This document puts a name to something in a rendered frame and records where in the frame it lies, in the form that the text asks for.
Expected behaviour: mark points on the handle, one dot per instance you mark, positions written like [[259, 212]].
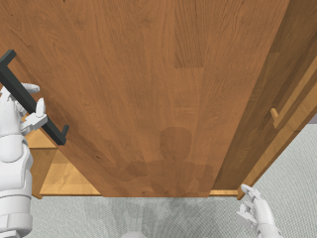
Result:
[[15, 87], [306, 83]]

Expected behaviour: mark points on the robot right forearm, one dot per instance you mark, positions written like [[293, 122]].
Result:
[[268, 231]]

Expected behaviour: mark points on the left robot hand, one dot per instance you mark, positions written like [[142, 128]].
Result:
[[11, 113]]

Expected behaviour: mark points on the robot left forearm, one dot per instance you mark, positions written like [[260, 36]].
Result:
[[16, 183]]

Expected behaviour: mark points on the wardrobe door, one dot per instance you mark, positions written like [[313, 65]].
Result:
[[153, 91], [292, 51]]

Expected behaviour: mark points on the right robot hand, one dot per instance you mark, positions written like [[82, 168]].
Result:
[[258, 210]]

